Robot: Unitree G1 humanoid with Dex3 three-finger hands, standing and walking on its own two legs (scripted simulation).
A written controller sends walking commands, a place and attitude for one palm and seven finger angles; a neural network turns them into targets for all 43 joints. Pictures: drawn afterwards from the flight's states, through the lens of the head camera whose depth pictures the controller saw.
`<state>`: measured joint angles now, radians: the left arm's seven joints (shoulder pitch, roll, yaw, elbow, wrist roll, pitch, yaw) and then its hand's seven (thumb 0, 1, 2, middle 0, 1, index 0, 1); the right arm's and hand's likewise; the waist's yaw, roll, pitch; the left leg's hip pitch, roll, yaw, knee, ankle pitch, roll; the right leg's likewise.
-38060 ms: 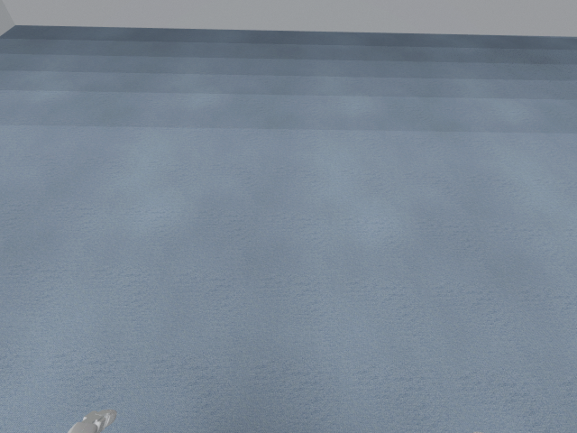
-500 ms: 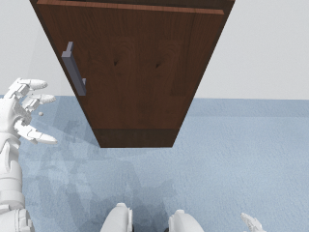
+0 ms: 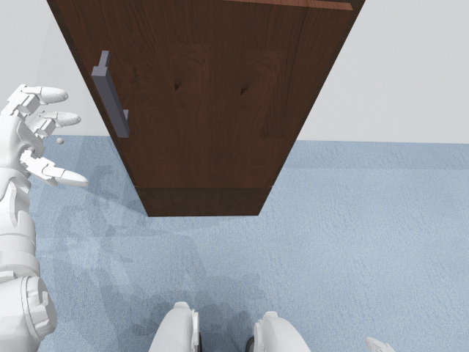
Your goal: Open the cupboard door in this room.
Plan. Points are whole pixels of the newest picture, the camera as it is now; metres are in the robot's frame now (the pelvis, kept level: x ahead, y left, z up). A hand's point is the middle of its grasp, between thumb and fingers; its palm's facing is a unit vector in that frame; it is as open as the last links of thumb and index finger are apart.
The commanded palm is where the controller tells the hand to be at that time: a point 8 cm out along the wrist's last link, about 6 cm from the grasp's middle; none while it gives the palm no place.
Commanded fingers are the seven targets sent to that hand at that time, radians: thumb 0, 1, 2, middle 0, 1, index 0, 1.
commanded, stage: move the hooked fingers beside the handle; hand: left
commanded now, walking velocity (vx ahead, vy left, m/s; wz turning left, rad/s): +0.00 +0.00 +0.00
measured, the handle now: (115, 98) +0.53 +0.22 +0.05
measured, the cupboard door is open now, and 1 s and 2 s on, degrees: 0 0 0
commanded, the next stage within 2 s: slide the fingers in behind the handle in 1.18 s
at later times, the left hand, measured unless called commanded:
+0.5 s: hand (75, 112) +0.49 +0.28 +0.05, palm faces +0.06 -1.00 -0.02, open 14.0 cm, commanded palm +0.47 +0.32 +0.05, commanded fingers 0.00 -0.50 0.30 -0.30 -1.20 -0.30 -1.20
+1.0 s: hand (74, 116) +0.48 +0.28 +0.06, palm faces +0.04 -1.00 -0.02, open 14.0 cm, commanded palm +0.46 +0.31 +0.05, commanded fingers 0.00 -0.50 0.30 -0.30 -1.20 -0.30 -1.20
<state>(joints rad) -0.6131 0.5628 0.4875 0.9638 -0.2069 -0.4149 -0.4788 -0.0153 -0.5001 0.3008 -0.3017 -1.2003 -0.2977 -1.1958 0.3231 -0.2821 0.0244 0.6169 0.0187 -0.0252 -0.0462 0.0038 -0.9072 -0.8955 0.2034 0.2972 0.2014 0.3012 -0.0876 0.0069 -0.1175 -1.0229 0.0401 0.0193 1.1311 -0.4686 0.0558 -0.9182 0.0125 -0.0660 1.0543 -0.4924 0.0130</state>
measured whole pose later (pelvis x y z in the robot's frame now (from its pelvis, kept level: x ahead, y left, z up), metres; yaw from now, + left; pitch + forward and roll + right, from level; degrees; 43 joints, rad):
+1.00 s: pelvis +0.00 +0.00 -0.01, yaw -1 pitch +24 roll -5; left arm -0.79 0.67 0.51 1.13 -0.15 -0.39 -0.47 -0.01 -0.50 0.30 -0.30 -1.20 -0.30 -1.20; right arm 0.33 -0.28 0.05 0.60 0.01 0.05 -0.03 0.00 -0.91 -0.90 0.20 0.30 0.20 0.30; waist -0.14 0.02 -0.12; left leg -1.10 0.06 0.01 1.17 -0.48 0.05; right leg -0.99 0.03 -0.07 1.08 -0.50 0.01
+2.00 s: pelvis +0.00 -0.01 -0.01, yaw -1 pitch +23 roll -4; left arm -0.77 0.56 0.44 1.10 -0.16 -0.42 -0.37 -0.01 -0.50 0.30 -0.30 -1.20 -0.30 -1.20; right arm 0.34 -0.27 0.04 0.62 0.01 0.06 -0.03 0.00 -0.91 -0.90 0.20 0.30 0.20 0.30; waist -0.13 0.01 -0.12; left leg -1.07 0.06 0.01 1.15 -0.48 0.04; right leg -0.98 0.03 -0.07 1.08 -0.50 0.00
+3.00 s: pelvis +0.01 -0.02 +0.00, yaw -1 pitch +22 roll -3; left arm -0.75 0.48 0.40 1.08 -0.14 -0.46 -0.27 -0.01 -0.50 0.30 -0.30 -1.20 -0.30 -1.20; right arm 0.36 -0.27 0.03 0.63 0.01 0.07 -0.01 0.00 -0.91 -0.90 0.20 0.30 0.20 0.30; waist -0.13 0.02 -0.13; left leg -1.05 0.06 0.02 1.14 -0.48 0.03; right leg -0.96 0.03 -0.06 1.09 -0.51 -0.01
